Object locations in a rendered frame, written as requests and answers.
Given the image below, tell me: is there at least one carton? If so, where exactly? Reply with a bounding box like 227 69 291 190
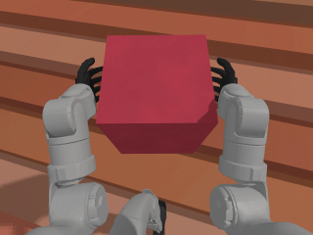
96 34 218 154

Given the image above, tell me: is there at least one robot left foot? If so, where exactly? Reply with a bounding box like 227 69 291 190
153 200 166 235

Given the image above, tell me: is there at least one robot right hand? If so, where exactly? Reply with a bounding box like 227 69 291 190
210 58 238 102

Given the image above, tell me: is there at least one robot left upper arm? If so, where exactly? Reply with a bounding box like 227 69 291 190
24 182 109 235

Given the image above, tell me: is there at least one robot right upper arm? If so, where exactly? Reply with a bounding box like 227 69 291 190
209 183 313 235

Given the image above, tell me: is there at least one robot left forearm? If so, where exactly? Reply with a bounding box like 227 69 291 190
42 83 97 222

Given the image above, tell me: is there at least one robot right forearm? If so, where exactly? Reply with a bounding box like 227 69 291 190
217 83 270 214

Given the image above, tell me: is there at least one left robot thigh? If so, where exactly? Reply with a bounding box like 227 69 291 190
108 193 158 235

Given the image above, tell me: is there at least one robot left hand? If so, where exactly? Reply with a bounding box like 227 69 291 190
75 57 103 103

